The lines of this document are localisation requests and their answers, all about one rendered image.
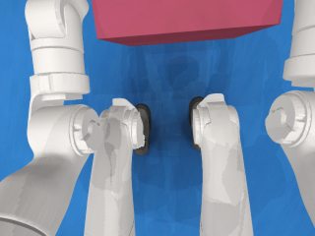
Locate left robot thigh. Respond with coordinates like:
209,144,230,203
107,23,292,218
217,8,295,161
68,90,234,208
84,105,142,236

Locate carton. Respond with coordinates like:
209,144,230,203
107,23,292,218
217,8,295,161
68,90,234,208
92,0,284,46

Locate right robot forearm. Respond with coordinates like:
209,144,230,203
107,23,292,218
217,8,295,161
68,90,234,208
283,0,315,91

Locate right robot foot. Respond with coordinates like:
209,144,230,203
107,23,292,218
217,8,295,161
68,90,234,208
188,96,204,151

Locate left robot forearm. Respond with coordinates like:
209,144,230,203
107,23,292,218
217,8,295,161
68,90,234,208
25,0,91,139

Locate robot left upper arm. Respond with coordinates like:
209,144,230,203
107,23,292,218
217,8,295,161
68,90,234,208
0,104,104,236

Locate robot right upper arm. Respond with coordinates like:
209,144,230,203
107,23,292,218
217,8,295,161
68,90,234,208
265,90,315,227

